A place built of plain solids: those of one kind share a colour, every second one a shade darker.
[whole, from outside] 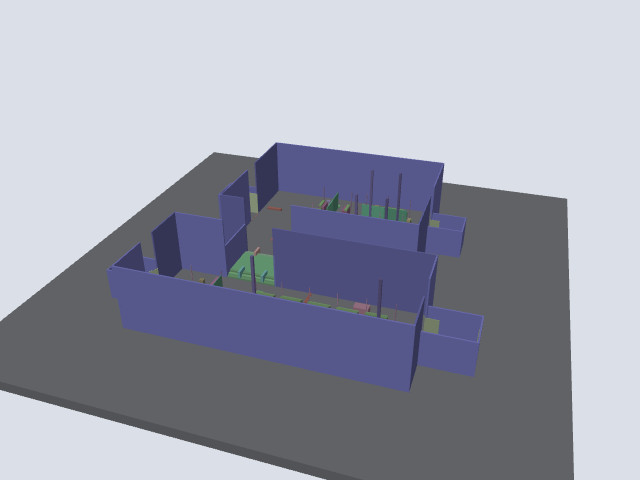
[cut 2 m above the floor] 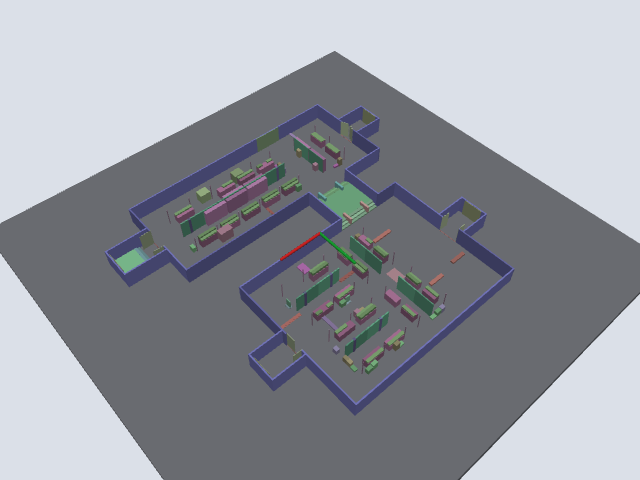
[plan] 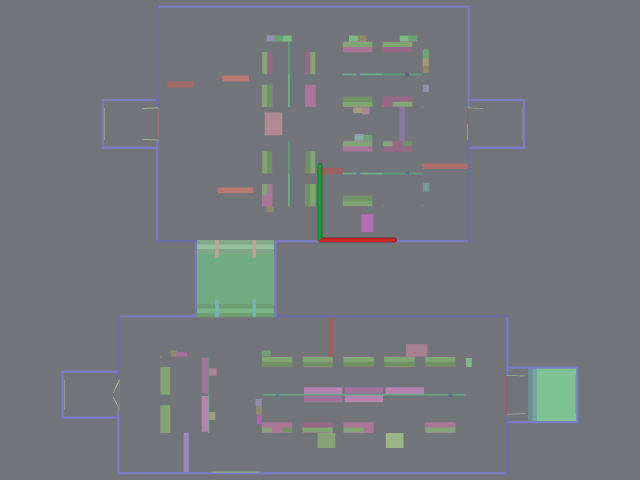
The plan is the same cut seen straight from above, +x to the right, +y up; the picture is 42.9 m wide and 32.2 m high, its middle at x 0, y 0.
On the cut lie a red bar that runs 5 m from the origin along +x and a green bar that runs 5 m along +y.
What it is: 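A small town's covered market hall; wings of bays of 5.2 m, 6.6 m to the eaves; island blocks of stalls back to back between aisles of 1.6 to 3.5 m; lock-up shops 3 to 3.7 m deep along long walls; porches at the aisles' ends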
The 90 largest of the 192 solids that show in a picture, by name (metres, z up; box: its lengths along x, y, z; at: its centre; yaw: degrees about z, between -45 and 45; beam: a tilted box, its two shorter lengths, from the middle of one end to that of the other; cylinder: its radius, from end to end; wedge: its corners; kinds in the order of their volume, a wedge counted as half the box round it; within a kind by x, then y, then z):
{
 "wall_1": {"box": [0.15, 3.22, 3.25], "at": [-17.26, -10.38, 1.57]},
 "wall_2": {"box": [3.88, 0.15, 3.25], "at": [-15.39, -11.92, 1.57]},
 "wall_3": {"box": [3.88, 0.15, 3.25], "at": [-15.39, -8.85, 1.57]},
 "wall_4": {"box": [0.15, 3.36, 3.25], "at": [-14.57, 7.79, 1.57]},
 "wall_5": {"box": [0.15, 4.33, 6.67], "at": [-13.53, -13.56, 3.29]},
 "wall_6": {"box": [0.15, 4.33, 6.67], "at": [-13.53, -7.21, 3.29]},
 "wall_7": {"box": [3.79, 0.15, 3.25], "at": [-12.75, 6.18, 1.57]},
 "wall_8": {"box": [3.79, 0.15, 3.25], "at": [-12.75, 9.39, 1.57]},
 "wall_9": {"box": [5.34, 0.15, 6.67], "at": [-10.93, -5.12, 3.29]},
 "wall_10": {"box": [0.15, 6.86, 6.67], "at": [-10.93, 3.28, 3.29]},
 "wall_11": {"box": [0.15, 6.86, 6.67], "at": [-10.93, 12.29, 3.29]},
 "wall_12": {"box": [2.75, 0.15, 6.67], "at": [-9.63, -0.07, 3.29]},
 "wall_13": {"box": [0.15, 5.19, 3.65], "at": [-8.34, -2.6, 1.77]},
 "wall_14": {"box": [0.15, 5.19, 3.65], "at": [-3.0, -2.6, 1.77]},
 "wall_15": {"box": [26.25, 0.15, 6.67], "at": [-0.47, -15.64, 3.29]},
 "wall_16": {"box": [21.06, 0.15, 6.67], "at": [-0.47, 15.64, 3.29]},
 "wall_17": {"box": [13.12, 0.15, 6.67], "at": [3.49, -0.07, 3.29]},
 "wall_18": {"box": [15.72, 0.15, 6.67], "at": [4.79, -5.12, 3.29]},
 "wall_19": {"box": [0.15, 6.86, 6.67], "at": [9.98, 3.28, 3.29]},
 "wall_20": {"box": [0.15, 6.86, 6.67], "at": [9.98, 12.29, 3.29]},
 "wall_21": {"box": [3.86, 0.15, 3.25], "at": [11.84, 6.18, 1.57]},
 "wall_22": {"box": [3.86, 0.15, 3.25], "at": [11.84, 9.39, 1.57]},
 "wall_23": {"box": [0.15, 4.03, 6.67], "at": [12.57, -13.71, 3.29]},
 "wall_24": {"box": [0.15, 4.04, 6.67], "at": [12.57, -7.06, 3.29]},
 "wall_25": {"box": [0.15, 3.36, 3.25], "at": [13.69, 7.79, 1.57]},
 "wall_26": {"box": [4.83, 0.15, 3.56], "at": [14.92, -12.21, 1.73]},
 "wall_27": {"box": [4.83, 0.15, 3.56], "at": [14.92, -8.55, 1.73]},
 "wall_28": {"box": [0.15, 3.81, 3.56], "at": [17.26, -10.38, 1.73]},
 "counter_1": {"box": [0.72, 1.87, 0.98], "at": [-10.38, -12.02, 0.44]},
 "counter_2": {"box": [0.72, 1.87, 0.95], "at": [-10.38, -9.45, 0.42]},
 "counter_3": {"box": [0.72, 1.5, 0.91], "at": [-3.54, 3.01, 0.41]},
 "counter_4": {"box": [0.72, 1.5, 0.98], "at": [-3.54, 5.21, 0.44]},
 "counter_5": {"box": [0.72, 1.5, 0.93], "at": [-3.54, 9.66, 0.41]},
 "counter_6": {"box": [0.72, 1.5, 0.99], "at": [-3.54, 11.86, 0.45]},
 "counter_7": {"box": [2.04, 0.72, 0.88], "at": [-2.88, -12.59, 0.39]},
 "counter_8": {"box": [2.04, 0.72, 0.88], "at": [-2.88, -8.17, 0.39]},
 "counter_9": {"box": [0.72, 1.5, 0.95], "at": [-0.65, 3.01, 0.42]},
 "counter_10": {"box": [0.72, 1.5, 0.96], "at": [-0.65, 5.21, 0.43]},
 "counter_11": {"box": [0.72, 1.5, 0.93], "at": [-0.65, 9.66, 0.41]},
 "counter_12": {"box": [0.72, 1.5, 0.88], "at": [-0.65, 11.86, 0.39]},
 "counter_13": {"box": [2.04, 0.72, 0.91], "at": [-0.14, -12.59, 0.41]},
 "counter_14": {"box": [2.04, 0.72, 0.95], "at": [-0.14, -8.17, 0.42]},
 "counter_15": {"box": [1.99, 0.72, 1.0], "at": [2.51, 2.62, 0.45]},
 "counter_16": {"box": [1.99, 0.72, 0.97], "at": [2.51, 6.3, 0.43]},
 "counter_17": {"box": [1.99, 0.72, 0.88], "at": [2.51, 9.27, 0.39]},
 "counter_18": {"box": [1.99, 0.72, 0.87], "at": [2.51, 12.95, 0.39]},
 "counter_19": {"box": [2.04, 0.72, 1.0], "at": [2.6, -12.59, 0.45]},
 "counter_20": {"box": [2.04, 0.72, 0.91], "at": [2.6, -8.17, 0.41]},
 "counter_21": {"box": [1.99, 0.72, 0.9], "at": [5.2, 6.3, 0.4]},
 "counter_22": {"box": [1.99, 0.72, 0.89], "at": [5.2, 9.27, 0.4]},
 "counter_23": {"box": [1.99, 0.72, 0.96], "at": [5.2, 12.95, 0.43]},
 "counter_24": {"box": [2.04, 0.72, 0.89], "at": [5.33, -8.17, 0.4]},
 "counter_25": {"box": [2.04, 0.72, 0.89], "at": [8.07, -12.59, 0.4]},
 "counter_26": {"box": [2.04, 0.72, 0.97], "at": [8.07, -8.17, 0.43]},
 "shelf_1": {"box": [0.46, 2.41, 1.9], "at": [-7.71, -11.66, 0.9]},
 "shelf_2": {"box": [0.46, 2.41, 1.9], "at": [-7.71, -9.1, 0.9]},
 "shelf_3": {"box": [2.58, 0.46, 1.9], "at": [0.21, -10.66, 0.9]},
 "shelf_4": {"box": [2.58, 0.46, 1.9], "at": [0.21, -10.1, 0.9]},
 "shelf_5": {"box": [2.58, 0.46, 1.9], "at": [2.94, -10.66, 0.9]},
 "shelf_6": {"box": [2.58, 0.46, 1.9], "at": [2.94, -10.1, 0.9]},
 "shelf_7": {"box": [2.58, 0.46, 1.9], "at": [5.68, -10.1, 0.9]},
 "ground_1": {"box": [5.19, 3.39, 0.5], "at": [-5.67, -2.6, 0.26]},
 "ground_2": {"box": [2.63, 3.51, 0.5], "at": [15.87, -10.38, 0.06]},
 "back_1": {"box": [2.74, 0.06, 2.15], "at": [-2.53, -10.35, 1.02]},
 "back_2": {"box": [2.74, 0.06, 2.15], "at": [0.21, -10.41, 1.02]},
 "back_3": {"box": [2.74, 0.06, 2.15], "at": [0.21, -10.35, 1.02]},
 "back_4": {"box": [2.69, 0.06, 2.15], "at": [2.86, 4.49, 1.02]},
 "back_5": {"box": [2.69, 0.06, 2.15], "at": [2.86, 11.08, 1.02]},
 "back_6": {"box": [2.74, 0.06, 2.15], "at": [2.94, -10.41, 1.02]},
 "back_7": {"box": [2.74, 0.06, 2.15], "at": [2.94, -10.35, 1.02]},
 "back_8": {"box": [2.69, 0.06, 2.15], "at": [5.55, 4.49, 1.02]},
 "back_9": {"box": [2.69, 0.06, 2.15], "at": [5.55, 11.08, 1.02]},
 "back_10": {"box": [2.74, 0.06, 2.15], "at": [5.68, -10.41, 1.02]},
 "back_11": {"box": [2.74, 0.06, 2.15], "at": [5.68, -10.35, 1.02]},
 "back_12": {"box": [2.74, 0.06, 2.15], "at": [8.42, -10.35, 1.02]},
 "loaded_pallet_1": {"box": [1.2, 1.0, 1.18], "at": [0.43, -13.45, 0.54]},
 "loaded_pallet_2": {"box": [1.2, 1.0, 1.18], "at": [5.01, -13.45, 0.54]},
 "pier_1": {"box": [0.26, 0.26, 6.67], "at": [-2.85, -10.38, 3.29]},
 "pier_2": {"box": [0.26, 0.26, 6.67], "at": [2.58, 4.46, 3.29]},
 "pier_3": {"box": [0.26, 0.26, 6.67], "at": [2.58, 11.12, 3.29]},
 "pier_4": {"box": [0.26, 0.26, 6.67], "at": [5.84, 4.46, 3.29]},
 "pier_5": {"box": [0.26, 0.26, 6.67], "at": [5.84, 11.12, 3.29]},
 "pier_6": {"box": [0.26, 0.26, 6.67], "at": [8.73, -10.38, 3.29]},
 "roll_cages_1": {"box": [1.44, 0.82, 1.34], "at": [6.49, -7.4, 0.62]},
 "neck_north_1": {"box": [5.17, 0.3, 0.56], "at": [-5.67, -0.75, 0.23]},
 "neck_north_2": {"box": [5.17, 0.3, 0.39], "at": [-5.67, -0.45, 0.14]},
 "neck_south_1": {"box": [5.17, 0.3, 0.39], "at": [-5.67, -4.74, 0.14]},
 "neck_south_2": {"box": [5.17, 0.3, 0.56], "at": [-5.67, -4.44, 0.23]},
 "shutter_1": {"box": [3.2, 0.08, 3.35], "at": [-5.67, -15.57, 1.62]},
 "porch_flight_1": {"box": [0.3, 3.49, 0.36], "at": [14.4, -10.38, 0.13]}
}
